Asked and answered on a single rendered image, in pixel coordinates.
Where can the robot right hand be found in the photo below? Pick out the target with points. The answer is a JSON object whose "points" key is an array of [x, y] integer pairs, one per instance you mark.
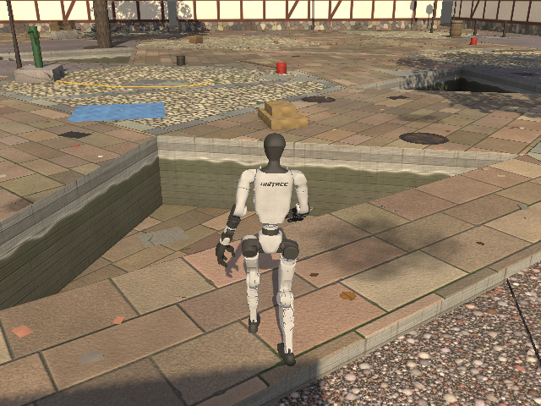
{"points": [[292, 213]]}

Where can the robot torso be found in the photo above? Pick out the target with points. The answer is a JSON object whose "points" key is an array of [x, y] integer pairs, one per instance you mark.
{"points": [[272, 199]]}

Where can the robot right forearm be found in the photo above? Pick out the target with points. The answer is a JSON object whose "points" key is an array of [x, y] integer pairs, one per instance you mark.
{"points": [[302, 215]]}

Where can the robot left thigh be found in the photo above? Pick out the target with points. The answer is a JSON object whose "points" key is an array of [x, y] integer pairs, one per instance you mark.
{"points": [[250, 249]]}

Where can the right robot upper arm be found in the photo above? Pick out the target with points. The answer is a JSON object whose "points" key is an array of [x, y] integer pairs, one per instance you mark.
{"points": [[301, 191]]}

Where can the robot left hand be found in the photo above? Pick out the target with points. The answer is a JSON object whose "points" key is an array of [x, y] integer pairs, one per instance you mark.
{"points": [[220, 249]]}

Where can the left robot upper arm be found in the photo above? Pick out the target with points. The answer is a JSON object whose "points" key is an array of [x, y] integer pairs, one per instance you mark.
{"points": [[246, 178]]}

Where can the robot left forearm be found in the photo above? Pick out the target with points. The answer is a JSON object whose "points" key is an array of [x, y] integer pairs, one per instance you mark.
{"points": [[230, 228]]}

